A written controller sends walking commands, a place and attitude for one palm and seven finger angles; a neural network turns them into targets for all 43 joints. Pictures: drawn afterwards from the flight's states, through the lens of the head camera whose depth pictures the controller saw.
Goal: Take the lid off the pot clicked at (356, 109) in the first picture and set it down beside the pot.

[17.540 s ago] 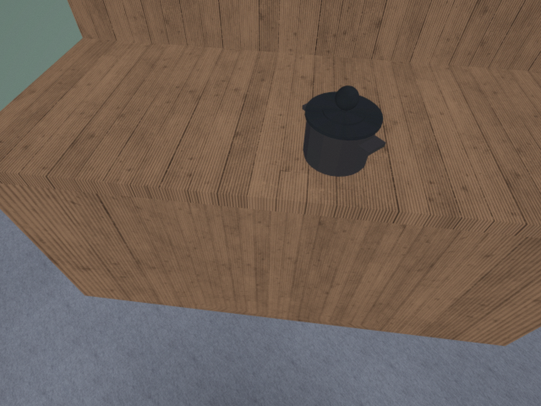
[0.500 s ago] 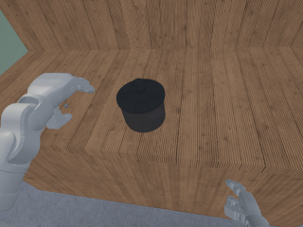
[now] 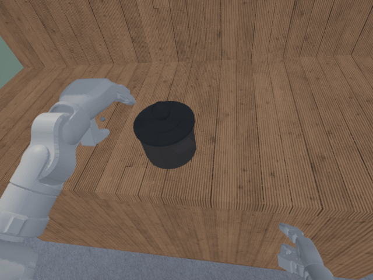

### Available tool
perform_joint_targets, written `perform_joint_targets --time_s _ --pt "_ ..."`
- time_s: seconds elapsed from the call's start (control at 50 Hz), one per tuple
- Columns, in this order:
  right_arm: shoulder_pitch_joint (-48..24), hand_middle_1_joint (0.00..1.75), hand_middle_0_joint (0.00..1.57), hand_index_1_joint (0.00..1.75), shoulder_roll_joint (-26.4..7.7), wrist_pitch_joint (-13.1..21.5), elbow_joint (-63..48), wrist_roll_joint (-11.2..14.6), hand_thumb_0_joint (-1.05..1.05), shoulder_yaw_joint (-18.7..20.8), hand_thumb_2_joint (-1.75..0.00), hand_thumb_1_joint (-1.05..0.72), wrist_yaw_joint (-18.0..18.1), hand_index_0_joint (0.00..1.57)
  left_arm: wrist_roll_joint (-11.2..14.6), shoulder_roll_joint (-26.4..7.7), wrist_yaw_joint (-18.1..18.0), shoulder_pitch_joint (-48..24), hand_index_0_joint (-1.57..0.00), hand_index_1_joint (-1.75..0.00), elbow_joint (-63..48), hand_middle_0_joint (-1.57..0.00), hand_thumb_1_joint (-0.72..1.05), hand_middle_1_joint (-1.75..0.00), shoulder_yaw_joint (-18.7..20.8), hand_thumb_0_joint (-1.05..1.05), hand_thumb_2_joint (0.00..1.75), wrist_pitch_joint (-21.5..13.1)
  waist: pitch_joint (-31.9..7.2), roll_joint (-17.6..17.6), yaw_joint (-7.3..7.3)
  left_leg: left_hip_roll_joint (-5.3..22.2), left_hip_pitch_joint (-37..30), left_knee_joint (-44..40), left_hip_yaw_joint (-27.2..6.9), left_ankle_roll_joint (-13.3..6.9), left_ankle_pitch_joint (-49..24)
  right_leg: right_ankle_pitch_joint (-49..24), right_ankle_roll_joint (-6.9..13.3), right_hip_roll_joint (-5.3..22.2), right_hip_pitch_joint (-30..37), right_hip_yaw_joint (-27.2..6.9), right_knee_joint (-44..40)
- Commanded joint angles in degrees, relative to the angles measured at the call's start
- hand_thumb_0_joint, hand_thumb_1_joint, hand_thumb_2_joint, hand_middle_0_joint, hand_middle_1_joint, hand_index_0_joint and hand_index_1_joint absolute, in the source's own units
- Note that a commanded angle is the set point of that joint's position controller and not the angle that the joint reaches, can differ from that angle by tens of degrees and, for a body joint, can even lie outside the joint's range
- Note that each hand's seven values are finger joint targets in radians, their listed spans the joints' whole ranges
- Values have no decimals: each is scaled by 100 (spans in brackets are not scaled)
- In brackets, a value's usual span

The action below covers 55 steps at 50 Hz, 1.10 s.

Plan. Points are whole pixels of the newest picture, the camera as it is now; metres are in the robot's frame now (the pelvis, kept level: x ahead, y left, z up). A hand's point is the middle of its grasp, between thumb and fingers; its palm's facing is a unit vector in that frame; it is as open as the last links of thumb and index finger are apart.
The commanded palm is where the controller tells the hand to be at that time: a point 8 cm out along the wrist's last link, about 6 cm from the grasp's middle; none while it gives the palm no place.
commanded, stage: move the open hand above the knob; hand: left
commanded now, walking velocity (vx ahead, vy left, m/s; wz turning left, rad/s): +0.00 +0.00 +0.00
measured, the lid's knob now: (161, 110) +0.48 +0.10 +0.11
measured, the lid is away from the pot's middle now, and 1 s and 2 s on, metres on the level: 0.00 0.00 0.00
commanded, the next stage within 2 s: lower the open fingers around the knob in 1.62 s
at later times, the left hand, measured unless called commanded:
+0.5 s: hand (131, 102) +0.41 +0.14 +0.20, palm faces -0.10 -0.01 -1.00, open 10.1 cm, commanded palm +0.39 +0.14 +0.26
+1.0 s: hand (151, 88) +0.45 +0.10 +0.20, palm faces -0.12 -0.03 -0.99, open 10.1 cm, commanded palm +0.42 +0.12 +0.26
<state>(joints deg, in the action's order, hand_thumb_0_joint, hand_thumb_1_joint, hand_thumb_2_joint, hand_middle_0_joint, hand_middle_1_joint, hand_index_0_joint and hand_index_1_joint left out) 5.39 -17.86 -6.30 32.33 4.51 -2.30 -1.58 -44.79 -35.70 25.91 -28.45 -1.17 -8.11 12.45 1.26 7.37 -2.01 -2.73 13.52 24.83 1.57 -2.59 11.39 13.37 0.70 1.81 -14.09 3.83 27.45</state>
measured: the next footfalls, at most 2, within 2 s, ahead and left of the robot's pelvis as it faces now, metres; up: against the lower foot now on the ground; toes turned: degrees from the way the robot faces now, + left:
none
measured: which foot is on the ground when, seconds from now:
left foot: down 0.00-1.00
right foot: down 0.00-1.00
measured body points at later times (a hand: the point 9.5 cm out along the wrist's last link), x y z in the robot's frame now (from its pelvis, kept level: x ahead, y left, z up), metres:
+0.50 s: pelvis +0.01 -0.01 +0.00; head +0.02 -0.06 +0.44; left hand +0.41 +0.14 +0.25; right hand +0.20 -0.23 -0.11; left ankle +0.02 +0.09 -0.74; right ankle +0.01 -0.11 -0.74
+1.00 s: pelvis +0.01 -0.01 +0.00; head +0.02 -0.06 +0.45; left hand +0.45 +0.10 +0.25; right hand +0.18 -0.24 -0.12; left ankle +0.02 +0.09 -0.74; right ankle +0.01 -0.11 -0.74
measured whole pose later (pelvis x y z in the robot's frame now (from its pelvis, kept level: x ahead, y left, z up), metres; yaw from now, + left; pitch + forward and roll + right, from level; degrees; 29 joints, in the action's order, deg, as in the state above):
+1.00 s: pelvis +0.01 -0.01 +0.00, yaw -1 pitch +2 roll +1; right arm 6.8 -16.7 -7.2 35.6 4.8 -2.8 -1.2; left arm -48.1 -25.7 22.3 -49.4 22.2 -17.5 18.2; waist -1.0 6.1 1.3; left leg -2.4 14.4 25.0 2.1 -2.0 12.5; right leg 14.9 1.2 1.4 -15.8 3.2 28.8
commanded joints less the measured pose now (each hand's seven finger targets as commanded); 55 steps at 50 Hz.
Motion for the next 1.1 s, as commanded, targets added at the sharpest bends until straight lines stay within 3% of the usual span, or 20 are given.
perform_joint_targets --time_s 0.0,0.04,0.1,0.14,0.2,0.28,0.36,0.38,0.46,0.5,0.62,0.68,0.72,0.78,0.8,0.88,0.92,0.96,1.02,1.08 --pt "-872 30 20 30 -393 237 -914 23 0 157 -90 -90 2 20 -200 -1245 -297 -2640 -85 -8 -696 -85 -34 -8 750 0 153 102 -1833 -654 28 76 -640 -220 -306 -26 -1127 -1148 97 -40 496 -155 -282" --pt "-780 30 20 30 -449 235 -887 39 0 189 -90 -90 -12 20 -160 -1350 -384 -2560 -85 -8 -491 -85 -34 -8 901 0 153 106 -1893 -717 74 92 -679 -98 -322 -55 -1034 -1108 127 -63 446 -198 -247" --pt "-935 30 20 30 -347 213 -906 26 0 137 -90 -90 -11 20 -262 -964 -368 -3054 -85 -8 -546 -85 -34 -8 457 0 153 155 -1949 -621 50 64 -656 -199 -298 -33 -1056 -1073 118 -25 478 -169 -241" --pt "-839 30 20 30 -404 214 -896 39 0 173 -90 -90 -39 20 -198 -1084 -439 -2837 -85 -8 -384 -85 -34 -8 643 0 153 167 -2056 -623 83 87 -700 -68 -319 -50 -1090 -1152 141 -46 477 -196 -180" --pt "-902 30 20 30 -339 171 -871 36 0 123 -90 -90 -26 20 -335 -829 -425 -3300 -85 -8 -285 -85 -34 -8 329 0 153 232 -2024 -743 84 78 -602 -174 -272 -25 -1110 -1168 119 -26 507 -156 -179" --pt "-848 30 20 30 -359 166 -881 25 0 131 -90 -90 -21 20 -365 -1270 -478 -3223 -85 -8 -171 -85 -34 -8 750 0 153 254 -2267 -871 -6 77 -525 -122 -220 -53 -1264 -1454 107 0 827 -248 -141" --pt "-844 30 20 30 -327 134 -859 56 0 108 -90 -90 -36 20 -312 -711 -450 -3321 -85 -8 88 -85 -34 -8 272 0 153 308 -2149 -946 87 60 -505 -104 -167 -67 -1252 -1508 89 1 726 -231 -147" --pt "-848 30 20 30 -352 138 -883 63 0 133 -90 -90 -28 20 -324 -893 -458 -3346 -85 -8 74 -85 -34 -8 412 0 153 318 -2087 -896 77 77 -464 -118 -181 -63 -1175 -1466 85 15 711 -237 -168" --pt "-854 30 20 30 -297 148 -868 62 0 129 -90 -90 -43 20 -345 -602 -461 -3683 -85 -8 -84 -85 -34 -8 131 0 153 348 -2357 -788 131 47 -671 -56 -190 -79 -1441 -1657 96 -11 748 -236 -82" --pt "-758 30 20 30 -345 129 -744 75 0 126 -90 -90 -7 20 -390 -533 -490 -3833 -85 -8 420 -85 -34 -8 35 0 153 428 -1977 -845 198 75 -533 -116 -206 -58 -1186 -1427 98 -23 503 -184 -158" --pt "-722 30 20 30 -343 181 -658 59 0 137 -90 -90 42 20 -467 -592 -579 -4438 -85 -8 663 -85 -34 -8 36 0 153 470 -2260 -774 193 53 -575 -121 -217 -76 -1215 -1556 107 2 685 -250 -121" --pt "-683 30 20 30 -350 159 -624 67 0 137 -90 -90 38 20 -464 -566 -600 -4311 -85 -8 1052 -85 -34 -8 61 0 153 497 -2261 -1036 200 63 -464 -94 -168 -82 -1236 -1685 78 8 765 -257 -124" --pt "-680 30 20 30 -327 160 -617 76 0 137 -90 -90 29 20 -466 -150 -585 -4564 -85 -8 1136 -85 -34 -8 -295 0 153 552 -2152 -902 253 53 -491 -122 -182 -77 -1163 -1603 89 9 600 -227 -140" --pt "-692 30 20 30 -353 164 -645 55 0 152 -90 -90 36 20 -513 -546 -607 -4643 -85 -8 1085 -85 -34 -8 36 0 153 534 -2424 -1005 208 52 -494 -70 -147 -104 -1304 -1869 76 27 866 -298 -96" --pt "-683 30 20 30 -323 176 -641 51 0 137 -90 -90 32 20 -519 -344 -590 -4757 -85 -8 1094 -85 -34 -8 -142 0 153 562 -2467 -978 219 35 -503 -72 -170 -104 -1386 -1970 80 34 890 -294 -74" --pt "-635 30 20 30 -350 161 -588 54 0 154 -90 -90 58 20 -520 -438 -601 -4813 -85 -8 1437 -85 -34 -8 -35 0 153 599 -2357 -1115 241 54 -434 -81 -131 -115 -1242 -1902 57 29 831 -302 -120" --pt "-616 30 20 30 -314 169 -588 61 0 147 -90 -90 47 20 -533 -89 -573 -4939 -85 -8 1436 -85 -34 -8 -329 0 153 623 -2339 -1013 272 44 -518 -86 -174 -106 -1320 -1908 79 19 725 -246 -99" --pt "-616 30 20 30 -346 178 -640 44 0 150 -90 -90 37 20 -507 -522 -581 -4643 -85 -8 1325 -85 -34 -8 83 0 153 561 -2651 -1051 168 35 -535 -59 -146 -133 -1455 -2088 67 25 1032 -321 -47" --pt "-629 30 20 30 -327 166 -622 70 0 126 -90 -90 68 20 -534 -275 -554 -4710 -85 -8 1565 -85 -34 -8 -171 0 153 612 -2217 -1111 239 58 -391 -118 -132 -109 -1240 -1894 55 33 781 -280 -130" --pt "-681 30 20 30 -344 165 -667 62 0 147 -90 -90 77 20 -529 -503 -559 -4804 -85 -8 1274 -85 -34 -8 -2 0 153 562 -2313 -1010 206 65 -436 -136 -141 -123 -1152 -1781 60 45 837 -310 -147"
